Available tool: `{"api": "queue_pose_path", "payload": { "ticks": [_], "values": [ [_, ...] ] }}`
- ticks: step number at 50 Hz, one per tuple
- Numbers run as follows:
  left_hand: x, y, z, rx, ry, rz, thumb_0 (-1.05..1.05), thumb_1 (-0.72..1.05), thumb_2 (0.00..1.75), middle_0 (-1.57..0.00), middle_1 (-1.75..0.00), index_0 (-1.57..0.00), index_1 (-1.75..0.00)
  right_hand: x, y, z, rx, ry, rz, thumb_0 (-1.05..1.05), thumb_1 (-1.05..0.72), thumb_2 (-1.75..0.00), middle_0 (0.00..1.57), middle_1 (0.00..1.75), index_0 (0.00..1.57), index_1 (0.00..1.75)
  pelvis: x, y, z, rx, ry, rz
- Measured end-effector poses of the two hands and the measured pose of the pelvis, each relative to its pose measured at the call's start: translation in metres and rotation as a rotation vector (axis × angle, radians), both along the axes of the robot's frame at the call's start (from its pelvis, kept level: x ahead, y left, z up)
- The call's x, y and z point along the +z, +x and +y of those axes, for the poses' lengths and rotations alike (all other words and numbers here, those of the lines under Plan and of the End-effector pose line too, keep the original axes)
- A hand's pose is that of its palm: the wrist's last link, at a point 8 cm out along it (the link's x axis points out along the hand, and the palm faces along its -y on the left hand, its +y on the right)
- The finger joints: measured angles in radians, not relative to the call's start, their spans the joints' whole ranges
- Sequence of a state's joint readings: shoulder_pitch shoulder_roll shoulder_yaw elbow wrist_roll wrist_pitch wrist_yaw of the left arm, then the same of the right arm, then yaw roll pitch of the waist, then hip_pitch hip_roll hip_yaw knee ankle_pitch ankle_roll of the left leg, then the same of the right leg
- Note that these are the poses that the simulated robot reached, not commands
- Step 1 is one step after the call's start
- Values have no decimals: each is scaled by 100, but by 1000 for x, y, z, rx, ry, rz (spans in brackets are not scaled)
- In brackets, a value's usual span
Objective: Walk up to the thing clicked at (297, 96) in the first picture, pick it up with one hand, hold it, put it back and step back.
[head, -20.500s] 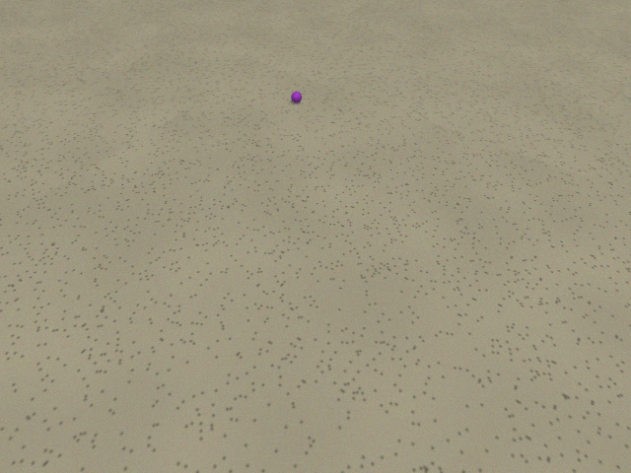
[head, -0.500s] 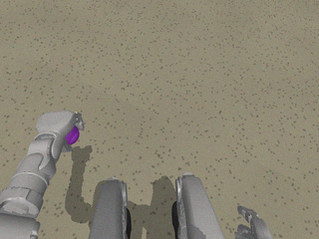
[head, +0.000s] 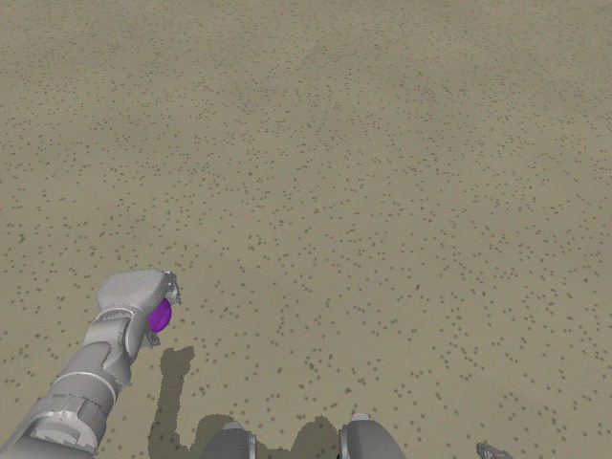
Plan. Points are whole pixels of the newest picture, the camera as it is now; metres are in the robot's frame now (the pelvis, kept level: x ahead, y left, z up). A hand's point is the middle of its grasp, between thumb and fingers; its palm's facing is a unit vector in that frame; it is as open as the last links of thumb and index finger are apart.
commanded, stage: lift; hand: left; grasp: from above
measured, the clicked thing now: (149, 313) +0.35 +0.22 -0.10
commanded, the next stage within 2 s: hold in 0.24 s
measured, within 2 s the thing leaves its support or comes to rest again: neither
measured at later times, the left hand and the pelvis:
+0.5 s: hand (134, 290) +0.35 +0.22 -0.02, palm faces -0.45 -0.06 -0.89, open 8.2 cm; pelvis +0.04 +0.00 +0.05, yaw +0 degrees
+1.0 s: hand (122, 285) +0.35 +0.22 +0.02, palm faces -0.45 -0.05 -0.89, open 8.2 cm; pelvis +0.04 +0.00 +0.07, yaw -1 degrees
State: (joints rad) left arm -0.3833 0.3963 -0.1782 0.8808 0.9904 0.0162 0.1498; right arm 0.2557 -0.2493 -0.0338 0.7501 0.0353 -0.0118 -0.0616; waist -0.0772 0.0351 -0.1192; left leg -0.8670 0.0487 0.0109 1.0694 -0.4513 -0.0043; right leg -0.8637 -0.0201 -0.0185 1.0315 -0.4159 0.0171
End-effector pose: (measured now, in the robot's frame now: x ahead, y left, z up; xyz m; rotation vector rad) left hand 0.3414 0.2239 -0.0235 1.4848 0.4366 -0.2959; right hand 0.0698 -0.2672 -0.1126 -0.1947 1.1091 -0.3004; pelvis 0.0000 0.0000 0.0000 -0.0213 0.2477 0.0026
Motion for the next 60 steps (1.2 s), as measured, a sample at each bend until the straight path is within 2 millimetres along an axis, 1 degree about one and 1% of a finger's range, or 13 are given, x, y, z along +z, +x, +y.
{"api": "queue_pose_path", "payload": {
  "ticks": [7,16,26,35,46,60],
  "values": [
    [22,5,-1,9,2,-2,-2,19,43,-73,-72,-80,-64,19,10,1,1,14,3,0,-91,-90,21,30,20,30,21,12,-1,-1,6,-35],
    [44,11,-1,8,-4,-3,-2,19,43,-72,-72,-79,-65,37,29,2,4,27,-14,0,-91,-90,21,30,20,30,40,26,0,-3,10,-71],
    [64,18,-2,-9,5,-7,-2,18,46,-72,-73,-79,-66,51,52,2,6,34,-45,0,-91,-90,21,30,20,30,52,39,1,-8,14,-103],
    [79,20,1,-17,7,-5,-2,18,47,-72,-73,-79,-67,59,67,4,12,44,-70,0,-91,-90,20,30,20,30,59,46,3,-12,16,-128],
    [93,14,0,-29,8,-4,-2,18,47,-71,-74,-78,-67,66,76,6,23,57,-97,0,-91,-90,20,30,20,30,64,46,2,-15,17,-162],
    [104,-5,-4,-45,1,2,-2,18,49,-71,-74,-78,-68,74,79,7,40,63,-138,0,-91,-90,20,30,20,30,69,34,0,-20,22,-201]
  ]
}}
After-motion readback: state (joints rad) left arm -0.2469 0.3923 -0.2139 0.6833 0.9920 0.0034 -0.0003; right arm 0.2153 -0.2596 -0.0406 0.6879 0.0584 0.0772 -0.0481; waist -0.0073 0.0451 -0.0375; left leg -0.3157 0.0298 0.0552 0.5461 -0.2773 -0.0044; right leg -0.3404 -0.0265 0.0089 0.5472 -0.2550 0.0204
